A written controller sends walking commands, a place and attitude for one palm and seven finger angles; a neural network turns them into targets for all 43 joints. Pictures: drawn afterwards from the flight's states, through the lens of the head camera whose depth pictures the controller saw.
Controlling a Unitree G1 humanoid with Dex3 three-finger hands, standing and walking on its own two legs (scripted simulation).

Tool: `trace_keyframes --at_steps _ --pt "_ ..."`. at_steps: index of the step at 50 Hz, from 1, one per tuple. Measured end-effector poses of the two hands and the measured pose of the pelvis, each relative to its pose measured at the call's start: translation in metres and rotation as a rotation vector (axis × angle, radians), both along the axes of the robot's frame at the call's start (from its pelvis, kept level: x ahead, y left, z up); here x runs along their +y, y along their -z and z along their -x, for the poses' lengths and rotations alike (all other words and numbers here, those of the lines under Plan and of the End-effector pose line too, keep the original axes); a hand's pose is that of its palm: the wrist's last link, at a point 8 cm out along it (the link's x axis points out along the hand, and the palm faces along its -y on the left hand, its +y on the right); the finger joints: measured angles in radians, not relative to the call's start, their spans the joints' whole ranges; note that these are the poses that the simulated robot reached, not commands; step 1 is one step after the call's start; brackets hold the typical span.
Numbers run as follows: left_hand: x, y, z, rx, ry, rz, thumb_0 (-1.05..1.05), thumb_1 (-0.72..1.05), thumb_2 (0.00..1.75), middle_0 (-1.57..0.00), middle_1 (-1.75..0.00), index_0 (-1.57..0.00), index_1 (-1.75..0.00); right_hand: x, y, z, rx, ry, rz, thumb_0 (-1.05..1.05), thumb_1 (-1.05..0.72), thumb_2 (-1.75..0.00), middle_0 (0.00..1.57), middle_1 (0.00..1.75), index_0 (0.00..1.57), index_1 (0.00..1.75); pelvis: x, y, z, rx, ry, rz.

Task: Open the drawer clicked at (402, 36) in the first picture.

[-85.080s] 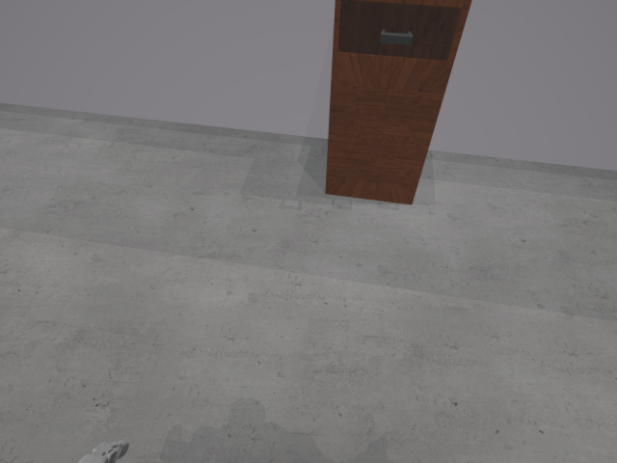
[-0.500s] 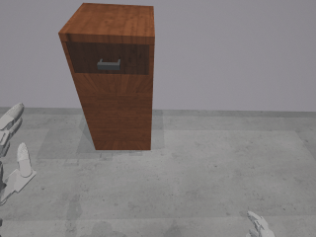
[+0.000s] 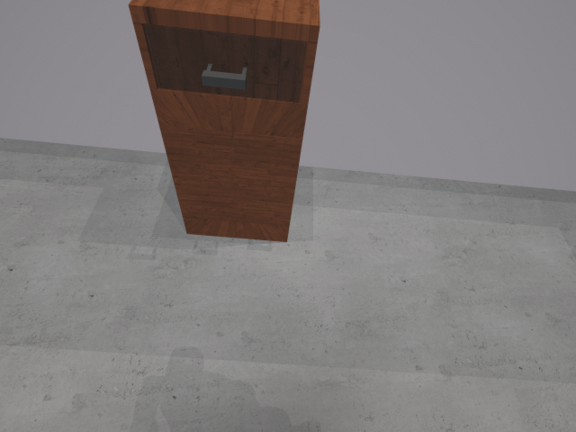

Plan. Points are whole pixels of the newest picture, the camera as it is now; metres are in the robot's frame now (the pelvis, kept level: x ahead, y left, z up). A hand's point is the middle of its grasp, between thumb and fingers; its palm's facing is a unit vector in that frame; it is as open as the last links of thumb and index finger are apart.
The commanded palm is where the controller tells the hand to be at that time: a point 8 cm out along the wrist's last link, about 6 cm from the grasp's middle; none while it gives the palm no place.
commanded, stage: let the arm hang, fingers relaxed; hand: left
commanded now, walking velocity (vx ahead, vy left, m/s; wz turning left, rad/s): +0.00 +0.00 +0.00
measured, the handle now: (226, 74) +0.86 +0.21 +0.00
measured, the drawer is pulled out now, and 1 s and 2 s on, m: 0.00 0.00 0.00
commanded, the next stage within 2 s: look to check the result in 0.70 s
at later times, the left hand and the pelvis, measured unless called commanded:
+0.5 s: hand out of the picture +0.05 +0.24 -0.15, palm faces -0.05 -0.95 -0.30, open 7.3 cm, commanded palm none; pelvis -0.01 +0.02 +0.01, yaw -1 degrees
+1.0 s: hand out of the picture +0.07 +0.23 -0.15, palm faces -0.06 -0.94 -0.33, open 7.3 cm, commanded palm none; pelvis +0.00 +0.00 +0.01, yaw -1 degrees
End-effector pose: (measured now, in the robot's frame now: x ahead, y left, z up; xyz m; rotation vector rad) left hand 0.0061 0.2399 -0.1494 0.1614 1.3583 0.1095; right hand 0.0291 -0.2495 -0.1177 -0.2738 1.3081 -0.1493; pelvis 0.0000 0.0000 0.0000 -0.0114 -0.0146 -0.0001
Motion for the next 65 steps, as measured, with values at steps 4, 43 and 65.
trace_keyframes --at_steps 4,43,65 --pt "0.019 -0.008 0.028 0.084 -0.019 -0.041 0.00 0.95 0.90 -0.20 -0.30 -0.20 -0.30 0.004 0.005 0.016 0.050 0.023 -0.006 0.01 -0.91 -0.89 0.20 0.30 0.20 0.30 0.007 -0.003 0.000 -0.007 0.001 0.001" --pt "0.035 -0.031 -0.057 -0.083 0.075 -0.128 0.00 0.91 0.90 -0.20 -0.30 -0.20 -0.30 -0.026 0.007 0.017 0.032 0.080 0.005 0.00 -0.91 -0.89 0.20 0.30 0.20 0.30 0.002 -0.010 0.001 -0.022 0.024 -0.016" --pt "0.033 -0.045 -0.080 -0.111 0.070 -0.180 0.00 0.91 0.90 -0.20 -0.30 -0.20 -0.30 -0.048 0.007 -0.035 -0.041 0.032 0.001 0.00 -0.91 -0.89 0.20 0.30 0.21 0.30 -0.015 -0.011 -0.013 -0.017 0.019 -0.017"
